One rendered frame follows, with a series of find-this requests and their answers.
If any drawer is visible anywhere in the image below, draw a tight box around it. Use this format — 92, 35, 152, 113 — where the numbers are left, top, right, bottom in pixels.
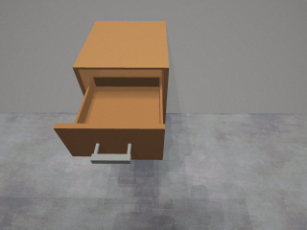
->
54, 76, 165, 157

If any handle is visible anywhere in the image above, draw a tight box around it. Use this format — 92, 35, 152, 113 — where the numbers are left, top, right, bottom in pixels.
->
90, 143, 131, 164

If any cabinet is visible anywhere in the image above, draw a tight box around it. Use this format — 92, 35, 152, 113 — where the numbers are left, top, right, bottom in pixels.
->
72, 21, 169, 160

